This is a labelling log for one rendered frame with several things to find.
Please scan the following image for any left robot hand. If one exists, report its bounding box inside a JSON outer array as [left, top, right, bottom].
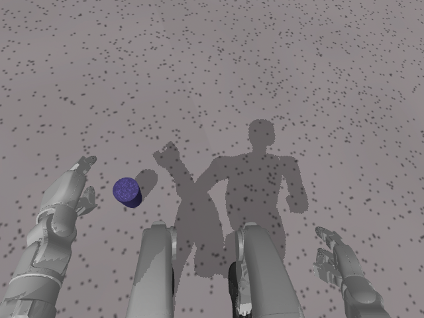
[[40, 156, 97, 217]]

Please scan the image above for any right robot arm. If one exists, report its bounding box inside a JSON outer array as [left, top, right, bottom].
[[341, 276, 391, 318]]

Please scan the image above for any cup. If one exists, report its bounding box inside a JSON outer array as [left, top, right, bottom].
[[113, 178, 142, 208]]

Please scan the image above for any right robot hand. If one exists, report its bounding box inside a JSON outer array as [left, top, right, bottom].
[[313, 227, 364, 289]]

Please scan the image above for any right robot foot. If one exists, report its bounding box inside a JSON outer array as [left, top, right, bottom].
[[229, 262, 252, 318]]

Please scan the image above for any left robot arm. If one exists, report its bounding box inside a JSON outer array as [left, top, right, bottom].
[[0, 205, 78, 318]]

